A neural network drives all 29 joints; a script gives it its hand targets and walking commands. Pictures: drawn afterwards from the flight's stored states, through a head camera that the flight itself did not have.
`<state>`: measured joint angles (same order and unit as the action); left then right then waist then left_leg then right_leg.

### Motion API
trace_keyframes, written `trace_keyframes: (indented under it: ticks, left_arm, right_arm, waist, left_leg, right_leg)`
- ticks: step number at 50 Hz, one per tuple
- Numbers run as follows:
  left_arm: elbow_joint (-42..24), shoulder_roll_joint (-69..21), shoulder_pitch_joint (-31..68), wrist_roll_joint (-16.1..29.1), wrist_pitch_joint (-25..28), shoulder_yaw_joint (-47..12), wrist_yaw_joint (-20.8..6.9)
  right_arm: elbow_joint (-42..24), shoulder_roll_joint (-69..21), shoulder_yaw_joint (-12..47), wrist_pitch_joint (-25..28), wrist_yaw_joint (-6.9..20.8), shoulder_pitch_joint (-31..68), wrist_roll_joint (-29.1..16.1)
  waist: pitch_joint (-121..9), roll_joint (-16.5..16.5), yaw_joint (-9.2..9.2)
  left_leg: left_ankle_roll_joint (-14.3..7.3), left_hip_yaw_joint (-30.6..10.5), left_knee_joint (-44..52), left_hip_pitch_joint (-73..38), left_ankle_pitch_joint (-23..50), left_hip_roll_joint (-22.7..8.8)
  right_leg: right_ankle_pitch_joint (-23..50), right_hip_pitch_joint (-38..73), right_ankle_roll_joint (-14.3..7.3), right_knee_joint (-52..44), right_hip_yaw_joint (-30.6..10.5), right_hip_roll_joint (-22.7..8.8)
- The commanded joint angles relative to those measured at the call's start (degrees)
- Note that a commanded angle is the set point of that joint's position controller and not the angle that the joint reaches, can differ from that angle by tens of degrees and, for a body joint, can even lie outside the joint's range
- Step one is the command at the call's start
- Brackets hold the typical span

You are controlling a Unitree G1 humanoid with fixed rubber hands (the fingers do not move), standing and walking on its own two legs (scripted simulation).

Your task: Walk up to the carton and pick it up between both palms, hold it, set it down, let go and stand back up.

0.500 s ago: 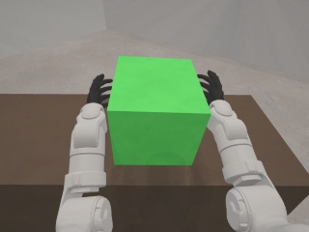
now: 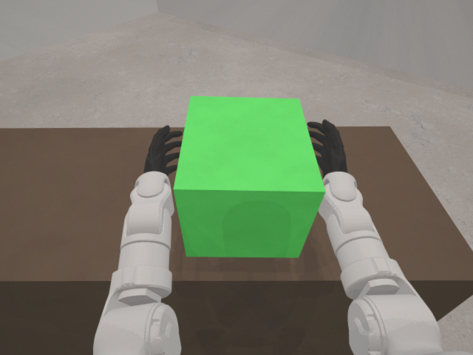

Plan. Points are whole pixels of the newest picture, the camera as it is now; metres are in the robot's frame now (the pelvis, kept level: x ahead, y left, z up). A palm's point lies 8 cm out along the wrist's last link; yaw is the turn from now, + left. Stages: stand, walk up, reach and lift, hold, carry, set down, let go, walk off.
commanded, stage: set down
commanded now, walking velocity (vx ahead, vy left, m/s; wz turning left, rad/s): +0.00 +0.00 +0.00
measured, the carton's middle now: (243, 176) +0.41 +0.01 +0.10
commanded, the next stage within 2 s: none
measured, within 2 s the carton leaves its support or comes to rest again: neither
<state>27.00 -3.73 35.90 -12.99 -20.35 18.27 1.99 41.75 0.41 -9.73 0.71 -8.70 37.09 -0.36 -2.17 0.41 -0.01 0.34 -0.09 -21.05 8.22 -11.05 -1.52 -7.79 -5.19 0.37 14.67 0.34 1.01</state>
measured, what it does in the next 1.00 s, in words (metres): stands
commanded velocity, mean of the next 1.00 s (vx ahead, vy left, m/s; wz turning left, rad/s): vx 0.00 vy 0.00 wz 0.00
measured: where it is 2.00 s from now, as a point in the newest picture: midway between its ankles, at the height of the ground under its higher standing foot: outside the picture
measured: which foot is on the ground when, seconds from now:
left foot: down 0.00-1.00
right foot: down 0.00-1.00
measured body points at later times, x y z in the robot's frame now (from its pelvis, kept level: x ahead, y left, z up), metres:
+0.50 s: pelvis +0.00 +0.00 +0.00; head -0.01 +0.01 +0.45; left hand +0.39 +0.16 +0.11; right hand +0.40 -0.14 +0.12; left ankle +0.00 +0.12 -0.75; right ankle +0.00 -0.12 -0.75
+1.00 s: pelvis +0.02 +0.00 +0.00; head +0.02 +0.00 +0.45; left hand +0.41 +0.15 +0.08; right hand +0.42 -0.15 +0.10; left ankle +0.00 +0.12 -0.75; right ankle +0.00 -0.12 -0.75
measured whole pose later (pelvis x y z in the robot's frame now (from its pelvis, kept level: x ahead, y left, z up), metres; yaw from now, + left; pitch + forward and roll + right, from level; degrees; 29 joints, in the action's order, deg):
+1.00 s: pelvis +0.02 +0.00 +0.00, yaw +0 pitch +0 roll -1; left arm 39.8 -4.3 33.8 -13.0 -6.6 19.0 4.2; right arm 50.5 0.0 -14.0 8.8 -5.6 37.0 3.0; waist -1.1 0.4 0.0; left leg 0.8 -0.1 -19.5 8.2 -11.7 -1.5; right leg -9.2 -5.9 -0.1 14.7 0.4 1.0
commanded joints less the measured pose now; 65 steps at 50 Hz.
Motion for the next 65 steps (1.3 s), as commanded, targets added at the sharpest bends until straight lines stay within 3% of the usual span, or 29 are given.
trace_keyframes:
  ticks: [1,6,7,8,10,14,19,20,23,28,29,34,39,41,45,46,51,55,56,58,65]
  left_arm:
    - [-12.60,-30.05,31.12,-0.45,3.60,-23.97,-6.97]
    - [-12.46,-30.72,31.81,-0.45,3.61,-24.79,-6.58]
    - [-12.30,-30.74,30.91,-0.17,3.59,-24.35,-6.56]
    - [-12.38,-30.80,31.69,0.11,3.85,-24.92,-6.51]
    - [-11.33,-30.71,32.72,-0.21,4.13,-24.51,-6.42]
    - [-8.49,-30.43,33.10,-1.29,4.85,-21.75,-6.12]
    - [-4.10,-29.85,34.60,-2.86,6.24,-18.20,-6.10]
    - [-3.86,-29.51,34.95,-3.12,6.56,-17.52,-6.01]
    - [-4.25,-29.79,38.11,-2.48,8.78,-18.02,-5.12]
    - [-2.85,-31.06,39.58,-2.49,12.14,-18.14,-3.72]
    - [-2.64,-31.04,40.15,-2.44,12.94,-17.85,-3.37]
    - [1.04,-30.75,39.09,-3.49,14.69,-16.02,-2.87]
    - [1.61,-30.06,38.64,-4.24,16.66,-14.67,-2.57]
    - [1.70,-30.62,38.69,-3.95,17.18,-14.83,-2.37]
    - [1.93,-31.19,40.04,-3.43,18.61,-15.47,-1.75]
    - [2.29,-30.52,39.35,-3.85,19.02,-14.46,-1.69]
    - [4.09,-30.33,36.65,-4.63,19.82,-13.17,-1.70]
    - [4.45,-30.42,36.04,-4.91,19.86,-12.42,-1.97]
    - [4.58,-30.65,35.73,-4.93,20.12,-12.38,-1.84]
    - [4.20,-30.40,37.23,-4.63,20.55,-12.73,-1.62]
    - [5.19,-30.87,36.99,-4.28,22.75,-12.35,-0.77]
  right_arm:
    - [-14.45,-30.74,24.43,3.46,8.40,37.30,-2.03]
    - [-14.60,-29.76,23.11,3.66,8.22,37.12,-1.00]
    - [-15.75,-30.45,24.33,3.69,8.06,37.96,-1.49]
    - [-15.38,-30.34,23.09,3.89,7.99,37.75,-0.70]
    - [-13.47,-30.14,22.40,3.96,8.36,37.74,-0.09]
    - [-9.11,-29.76,19.40,3.95,9.34,37.06,1.85]
    - [-4.28,-28.95,14.44,4.49,10.68,36.70,5.38]
    - [-4.67,-28.49,14.16,4.66,11.09,37.06,5.58]
    - [-1.73,-28.91,12.04,5.73,12.04,37.66,6.69]
    - [1.48,-28.53,9.62,7.89,12.97,37.60,8.46]
    - [1.43,-29.26,10.23,8.42,13.09,37.80,7.98]
    - [4.80,-28.88,8.27,8.88,13.67,35.93,9.58]
    - [7.21,-29.02,7.84,9.32,13.77,33.44,10.18]
    - [5.93,-29.52,8.22,9.99,13.97,34.73,9.91]
    - [6.33,-28.80,7.00,10.92,13.99,34.23,10.42]
    - [6.85,-29.34,7.16,10.77,13.95,33.62,10.38]
    - [7.42,-28.96,6.93,11.43,14.05,32.23,10.60]
    - [9.65,-27.82,4.75,10.80,14.34,30.07,11.57]
    - [8.40,-28.26,5.69,11.30,14.31,30.77,11.33]
    - [9.42,-27.67,3.96,11.16,14.54,30.50,12.29]
    - [8.26,-28.06,4.10,12.87,14.71,31.94,12.67]
  waist:
    - [-23.83,-3.14,-1.38]
    - [-25.85,-1.77,0.07]
    - [-25.57,-2.40,-1.50]
    - [-25.83,-2.43,-0.18]
    - [-24.93,-1.92,0.03]
    - [-22.12,-1.56,-1.23]
    - [-19.51,-1.46,-1.50]
    - [-19.94,-1.35,-2.31]
    - [-22.22,-0.91,-2.01]
    - [-24.66,0.53,-1.99]
    - [-25.10,0.27,-2.84]
    - [-22.34,-0.44,-2.52]
    - [-23.08,-0.06,-3.24]
    - [-24.50,-0.48,-4.05]
    - [-24.89,0.17,-2.84]
    - [-24.30,-0.17,-3.73]
    - [-23.29,-0.05,-4.14]
    - [-21.10,0.12,-3.10]
    - [-22.86,0.08,-3.80]
    - [-23.50,0.77,-2.81]
    - [-26.33,0.79,-3.82]
  left_leg:
    - [2.98,2.07,1.98,-14.57,29.20,1.06]
    - [3.62,1.35,1.01,-15.64,29.75,1.25]
    - [3.39,1.63,1.04,-15.26,30.24,1.26]
    - [3.33,1.44,1.16,-14.95,29.50,1.43]
    - [3.53,1.35,1.38,-15.28,27.80,1.24]
    - [3.10,1.74,2.80,-14.49,23.88,0.75]
    - [2.87,2.77,5.01,-12.61,18.11,0.44]
    - [2.71,2.65,5.07,-12.25,17.80,0.25]
    - [3.28,2.54,5.03,-13.56,18.50,-0.06]
    - [3.89,2.75,4.00,-14.66,21.94,-0.33]
    - [3.90,2.88,3.81,-14.26,22.70,-0.32]
    - [3.55,3.04,4.54,-13.05,20.68,-0.63]
    - [3.54,3.52,3.65,-12.72,24.62,-0.42]
    - [3.59,3.52,3.32,-12.21,25.05,-0.57]
    - [4.04,3.23,2.39,-13.13,27.24,-0.70]
    - [3.75,3.40,2.58,-12.54,27.00,-0.78]
    - [3.48,3.58,2.03,-12.04,29.85,-0.63]
    - [3.33,3.77,2.57,-12.00,28.67,-1.03]
    - [3.40,3.65,1.66,-12.13,30.91,-1.01]
    - [3.63,3.81,1.70,-12.80,29.97,-1.04]
    - [3.51,3.75,-0.01,-11.92,34.05,-1.18]
  right_leg:
    - [20.65,15.05,1.26,2.07,5.25,2.34]
    - [20.15,13.43,1.39,1.82,5.39,2.75]
    - [21.15,14.10,1.37,1.80,4.98,2.53]
    - [21.83,13.60,1.57,1.88,5.22,2.50]
    - [19.04,12.56,1.25,1.44,5.35,2.47]
    - [13.35,9.47,0.79,0.54,5.59,2.43]
    - [8.51,7.45,0.55,0.17,6.12,2.11]
    - [7.82,7.33,0.44,0.30,6.17,2.07]
    - [6.75,5.09,0.24,0.13,6.59,2.41]
    - [8.33,3.70,-0.17,0.74,6.70,2.43]
    - [9.16,3.90,-0.14,0.93,6.54,2.57]
    - [8.40,3.29,-0.28,0.38,6.31,2.44]
    - [12.91,4.23,-0.11,0.90,5.70,2.44]
    - [13.60,4.34,0.08,1.49,5.75,2.72]
    - [13.85,2.91,-0.16,1.38,5.85,2.96]
    - [13.71,3.03,-0.14,1.37,5.74,2.94]
    - [17.00,3.25,-0.15,1.49,5.29,2.60]
    - [15.11,1.47,-0.24,1.15,5.41,2.72]
    - [16.99,2.11,-0.16,1.79,5.45,2.92]
    - [15.30,0.59,-0.10,1.30,5.54,2.98]
    - [17.60,-1.10,-0.13,2.48,5.10,2.79]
